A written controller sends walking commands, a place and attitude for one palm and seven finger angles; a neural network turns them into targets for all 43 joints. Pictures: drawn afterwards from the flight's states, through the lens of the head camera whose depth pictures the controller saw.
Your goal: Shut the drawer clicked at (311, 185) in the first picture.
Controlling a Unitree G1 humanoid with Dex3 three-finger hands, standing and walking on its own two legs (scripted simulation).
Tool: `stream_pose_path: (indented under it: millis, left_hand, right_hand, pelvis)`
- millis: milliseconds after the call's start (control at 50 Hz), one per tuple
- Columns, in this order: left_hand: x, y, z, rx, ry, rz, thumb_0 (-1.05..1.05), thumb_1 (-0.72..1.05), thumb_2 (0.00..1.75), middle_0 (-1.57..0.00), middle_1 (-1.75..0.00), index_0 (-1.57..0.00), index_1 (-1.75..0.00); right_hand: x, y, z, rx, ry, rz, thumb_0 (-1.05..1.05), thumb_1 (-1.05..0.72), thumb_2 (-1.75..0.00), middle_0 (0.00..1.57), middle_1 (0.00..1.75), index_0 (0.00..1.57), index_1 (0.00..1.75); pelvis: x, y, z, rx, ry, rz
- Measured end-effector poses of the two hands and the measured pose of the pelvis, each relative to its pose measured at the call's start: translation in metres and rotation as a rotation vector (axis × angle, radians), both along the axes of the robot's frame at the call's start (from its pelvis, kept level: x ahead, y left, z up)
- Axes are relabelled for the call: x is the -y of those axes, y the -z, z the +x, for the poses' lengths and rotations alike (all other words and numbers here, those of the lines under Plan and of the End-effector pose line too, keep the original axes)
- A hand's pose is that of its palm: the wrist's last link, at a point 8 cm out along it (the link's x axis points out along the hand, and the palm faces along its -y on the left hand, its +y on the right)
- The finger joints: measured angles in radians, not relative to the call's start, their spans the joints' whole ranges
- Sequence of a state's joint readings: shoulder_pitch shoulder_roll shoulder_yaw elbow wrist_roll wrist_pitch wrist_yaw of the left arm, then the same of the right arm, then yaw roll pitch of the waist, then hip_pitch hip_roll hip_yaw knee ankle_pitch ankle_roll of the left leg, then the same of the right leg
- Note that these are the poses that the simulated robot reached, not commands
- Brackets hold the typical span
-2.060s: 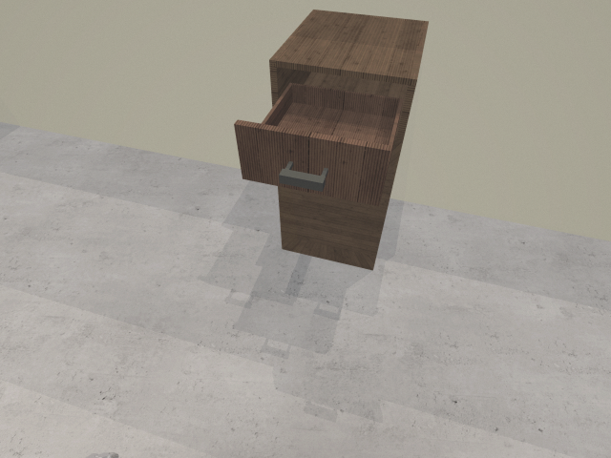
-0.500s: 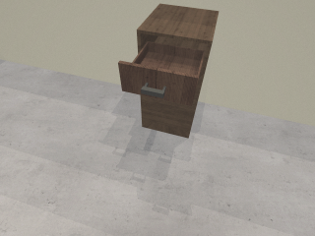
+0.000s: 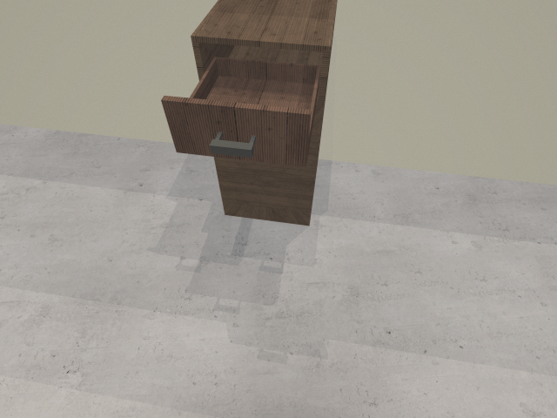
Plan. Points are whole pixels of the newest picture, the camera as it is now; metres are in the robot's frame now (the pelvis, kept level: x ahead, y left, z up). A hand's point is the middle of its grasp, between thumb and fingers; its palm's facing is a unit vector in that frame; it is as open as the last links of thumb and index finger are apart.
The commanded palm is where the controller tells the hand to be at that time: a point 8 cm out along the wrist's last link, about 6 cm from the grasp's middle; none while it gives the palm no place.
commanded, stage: turn to face it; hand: left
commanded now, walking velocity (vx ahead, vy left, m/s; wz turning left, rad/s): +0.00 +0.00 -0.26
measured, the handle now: (234, 142) +0.71 +0.15 -0.05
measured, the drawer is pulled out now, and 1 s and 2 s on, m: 0.30 0.30 0.30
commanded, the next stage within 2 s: take the last steps up to it in 0.08 s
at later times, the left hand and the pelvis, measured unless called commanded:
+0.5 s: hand out of the picture +0.02 +0.18 -0.17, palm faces -0.04 -0.98 -0.19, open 7.4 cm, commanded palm none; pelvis +0.02 +0.01 +0.01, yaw -6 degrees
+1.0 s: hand (173, 360) +0.24 +0.20 -0.16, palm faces -0.12 -0.98 -0.16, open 7.3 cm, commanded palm none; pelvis +0.14 +0.04 +0.02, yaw -9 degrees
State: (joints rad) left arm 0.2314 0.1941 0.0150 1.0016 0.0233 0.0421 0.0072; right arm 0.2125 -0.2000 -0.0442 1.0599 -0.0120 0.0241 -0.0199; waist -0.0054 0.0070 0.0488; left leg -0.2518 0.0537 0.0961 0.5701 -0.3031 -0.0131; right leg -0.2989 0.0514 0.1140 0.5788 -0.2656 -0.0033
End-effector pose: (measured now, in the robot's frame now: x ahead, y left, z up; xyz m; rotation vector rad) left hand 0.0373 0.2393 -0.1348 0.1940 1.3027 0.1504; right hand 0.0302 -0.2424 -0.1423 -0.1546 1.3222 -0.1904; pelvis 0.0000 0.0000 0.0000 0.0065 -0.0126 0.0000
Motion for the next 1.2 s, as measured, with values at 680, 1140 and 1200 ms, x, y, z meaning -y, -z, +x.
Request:
stream_pose_path:
  millis: [680, 1140, 1200]
  left_hand:
    - [-0.018, 0.025, -0.023, -0.210, 0.005, -0.104, 0.01, 0.91, 0.90, -0.21, -0.29, -0.20, -0.30]
    - [0.036, -0.013, 0.298, 0.163, 0.227, -0.081, 0.01, 0.92, 0.90, -0.20, -0.29, -0.19, -0.30]
    - [0.060, -0.006, 0.333, 0.228, 0.238, -0.083, 0.01, 0.92, 0.90, -0.20, -0.29, -0.19, -0.30]
  right_hand:
    - [-0.045, -0.013, 0.027, 0.084, 0.106, -0.029, 0.00, -0.91, -0.90, 0.20, 0.30, 0.20, 0.30]
    - [-0.096, -0.017, 0.002, -0.285, 0.329, 0.145, 0.00, -0.90, -0.90, 0.20, 0.30, 0.20, 0.30]
    - [-0.075, -0.006, 0.016, -0.322, 0.326, 0.152, 0.00, -0.90, -0.90, 0.20, 0.30, 0.20, 0.30]
  pelvis:
    - [-0.040, 0.005, 0.060, 0.003, 0.126, -0.035]
    - [-0.006, -0.009, 0.188, -0.005, 0.159, 0.010]
    - [0.014, 0.004, 0.213, -0.005, 0.138, 0.018]
